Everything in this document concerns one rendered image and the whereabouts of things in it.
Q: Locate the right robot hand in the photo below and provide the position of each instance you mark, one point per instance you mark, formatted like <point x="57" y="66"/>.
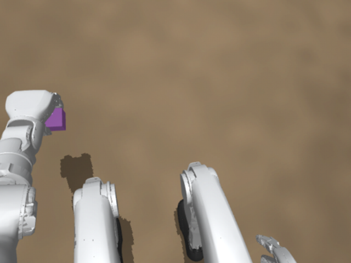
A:
<point x="280" y="254"/>

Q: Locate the left robot hand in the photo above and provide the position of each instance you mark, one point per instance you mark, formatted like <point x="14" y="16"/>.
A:
<point x="38" y="104"/>

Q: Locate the left robot arm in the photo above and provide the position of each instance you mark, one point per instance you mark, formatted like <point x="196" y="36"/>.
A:
<point x="19" y="144"/>

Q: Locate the small box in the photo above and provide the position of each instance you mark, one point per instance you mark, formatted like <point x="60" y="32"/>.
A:
<point x="57" y="120"/>

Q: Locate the right robot foot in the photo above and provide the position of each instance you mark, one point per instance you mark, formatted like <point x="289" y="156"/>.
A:
<point x="193" y="254"/>

